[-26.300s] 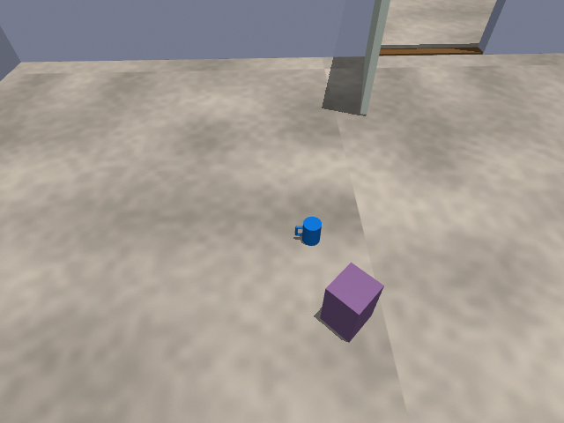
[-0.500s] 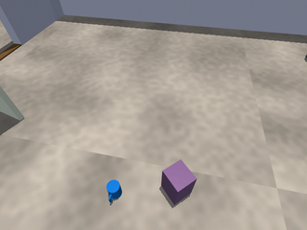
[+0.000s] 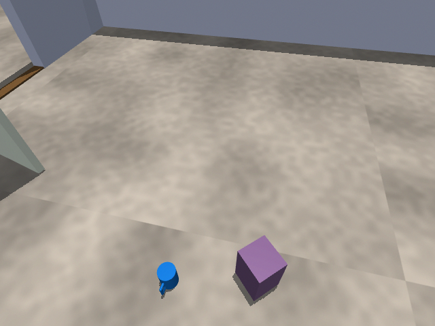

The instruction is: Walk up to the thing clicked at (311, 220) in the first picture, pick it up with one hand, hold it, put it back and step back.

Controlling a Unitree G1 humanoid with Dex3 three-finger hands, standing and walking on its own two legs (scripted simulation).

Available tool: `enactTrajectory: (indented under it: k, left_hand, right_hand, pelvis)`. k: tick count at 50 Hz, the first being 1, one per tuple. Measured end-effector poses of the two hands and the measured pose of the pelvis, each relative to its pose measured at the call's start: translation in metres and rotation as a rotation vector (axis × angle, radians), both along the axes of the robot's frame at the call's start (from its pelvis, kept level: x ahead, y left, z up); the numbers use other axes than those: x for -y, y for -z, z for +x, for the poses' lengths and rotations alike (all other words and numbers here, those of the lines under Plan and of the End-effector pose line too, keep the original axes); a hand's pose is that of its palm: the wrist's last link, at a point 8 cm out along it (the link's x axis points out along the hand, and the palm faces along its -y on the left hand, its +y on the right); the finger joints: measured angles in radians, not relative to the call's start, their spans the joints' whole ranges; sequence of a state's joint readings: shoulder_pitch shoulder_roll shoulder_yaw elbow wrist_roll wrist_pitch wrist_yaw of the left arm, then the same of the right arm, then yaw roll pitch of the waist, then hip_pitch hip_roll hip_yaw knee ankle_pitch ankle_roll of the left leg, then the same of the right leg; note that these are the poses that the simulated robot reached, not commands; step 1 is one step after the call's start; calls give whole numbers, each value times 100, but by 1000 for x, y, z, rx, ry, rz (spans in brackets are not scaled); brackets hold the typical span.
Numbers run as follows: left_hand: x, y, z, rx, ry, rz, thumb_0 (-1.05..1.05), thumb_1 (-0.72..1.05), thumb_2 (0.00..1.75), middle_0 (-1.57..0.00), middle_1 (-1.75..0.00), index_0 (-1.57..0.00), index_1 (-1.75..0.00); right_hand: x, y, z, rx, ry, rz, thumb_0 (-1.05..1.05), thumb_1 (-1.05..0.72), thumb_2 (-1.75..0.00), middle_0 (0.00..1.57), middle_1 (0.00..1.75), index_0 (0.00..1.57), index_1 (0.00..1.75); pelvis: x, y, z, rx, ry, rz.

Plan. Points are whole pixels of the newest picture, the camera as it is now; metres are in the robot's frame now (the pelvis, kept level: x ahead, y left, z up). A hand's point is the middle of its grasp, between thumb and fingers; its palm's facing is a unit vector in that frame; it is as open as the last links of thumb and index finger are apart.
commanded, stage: walk up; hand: left
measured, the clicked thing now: (166, 279) +0.46 +0.25 -0.72
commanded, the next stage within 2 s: none
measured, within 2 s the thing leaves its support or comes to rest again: neither
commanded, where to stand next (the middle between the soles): +0.09 +0.00 m, yaw +0 degrees
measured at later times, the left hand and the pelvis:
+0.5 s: hand out of the picture +0.17 +0.27 -0.17, palm faces -0.04 -0.92 -0.39, open 7.4 cm; pelvis +0.07 -0.01 -0.03, yaw -1 degrees
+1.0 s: hand out of the picture +0.10 +0.25 -0.17, palm faces +0.05 -0.92 -0.39, open 7.4 cm; pelvis +0.03 -0.02 -0.02, yaw +2 degrees
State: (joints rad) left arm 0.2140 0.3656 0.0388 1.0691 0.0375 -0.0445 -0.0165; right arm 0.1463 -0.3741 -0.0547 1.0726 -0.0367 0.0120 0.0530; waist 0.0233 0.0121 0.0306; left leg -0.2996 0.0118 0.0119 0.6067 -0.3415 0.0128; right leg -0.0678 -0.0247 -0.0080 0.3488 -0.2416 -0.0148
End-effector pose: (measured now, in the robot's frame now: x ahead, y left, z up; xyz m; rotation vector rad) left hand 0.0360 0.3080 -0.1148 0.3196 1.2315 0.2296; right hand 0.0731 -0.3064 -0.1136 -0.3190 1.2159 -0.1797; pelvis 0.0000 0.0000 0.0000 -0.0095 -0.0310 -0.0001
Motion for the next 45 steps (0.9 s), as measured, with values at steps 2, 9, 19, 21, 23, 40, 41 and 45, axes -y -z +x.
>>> enactTrajectory:
  k: [2, 9, 19, 21, 23, 40, 41, 45]
  left_hand:
    - [-10, 2, -4, -17, -17, 8, 1, 90, 90, -21, -30, -20, -30]
    - [-41, 17, 15, -102, -40, 9, 1, 90, 90, -21, -30, -20, -30]
    - [-32, 18, 92, -50, 8, 10, 1, 91, 90, -20, -29, -20, -30]
    - [-23, 17, 106, -29, 19, 12, 1, 91, 90, -20, -29, -20, -30]
    - [-13, 18, 117, -9, 33, 18, 1, 91, 90, -20, -29, -20, -30]
    - [35, 2, 127, 182, 58, 37, 1, 90, 90, -21, -30, -20, -30]
    - [32, 5, 122, 183, 48, 33, 1, 90, 90, -21, -30, -20, -30]
    - [20, 14, 93, 125, 5, 24, 1, 90, 90, -21, -30, -20, -30]
  right_hand:
    - [0, 0, 8, 0, -6, -17, 1, -90, -90, 21, 30, 20, 30]
    - [-15, -7, 32, 40, 11, -72, 1, -91, -90, 21, 30, 20, 29]
    - [-8, -10, 53, 19, 29, -112, 1, -90, -90, 21, 30, 21, 30]
    - [-1, -5, 60, 18, 28, -108, 1, -90, -90, 21, 30, 21, 30]
    - [8, 3, 69, 24, 28, -99, 1, -90, -90, 21, 30, 21, 30]
    - [24, 33, 67, -18, -56, -37, 1, -90, -90, 21, 30, 20, 29]
    - [23, 33, 63, -21, -62, -42, 1, -90, -90, 21, 30, 20, 29]
    - [18, 23, 48, -16, -59, -42, 1, -90, -90, 21, 30, 20, 30]
  pelvis:
    - [-7, 3, 9, 5, -7, -17]
    - [-28, 10, 42, 15, -11, 2]
    - [-16, 9, 64, 20, 3, 4]
    - [-9, 12, 65, 16, 4, 5]
    - [-2, 17, 66, 9, 7, 9]
    - [25, 26, 45, -17, -50, 18]
    - [24, 28, 43, -14, -57, 17]
    - [20, 26, 34, 6, -51, 33]
